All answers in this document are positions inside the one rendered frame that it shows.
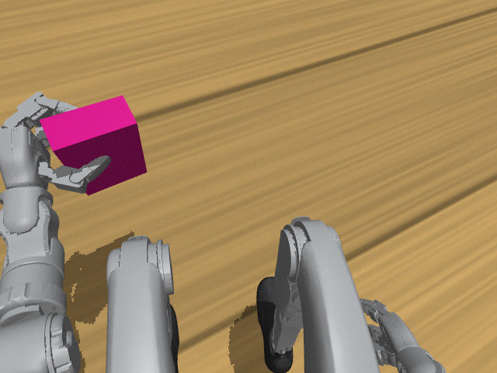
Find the carton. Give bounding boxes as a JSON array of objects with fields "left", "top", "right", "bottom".
[{"left": 40, "top": 96, "right": 147, "bottom": 195}]

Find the left robot hand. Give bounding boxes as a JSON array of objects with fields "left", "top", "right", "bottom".
[{"left": 0, "top": 92, "right": 111, "bottom": 193}]

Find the left robot arm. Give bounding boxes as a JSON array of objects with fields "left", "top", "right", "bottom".
[{"left": 0, "top": 186, "right": 81, "bottom": 373}]

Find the right robot foot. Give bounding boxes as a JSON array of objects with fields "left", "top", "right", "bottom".
[{"left": 256, "top": 277, "right": 293, "bottom": 373}]

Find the right robot hand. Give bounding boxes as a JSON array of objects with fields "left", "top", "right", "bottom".
[{"left": 360, "top": 298, "right": 420, "bottom": 367}]

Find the right robot arm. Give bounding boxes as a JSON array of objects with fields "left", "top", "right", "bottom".
[{"left": 395, "top": 347, "right": 446, "bottom": 373}]

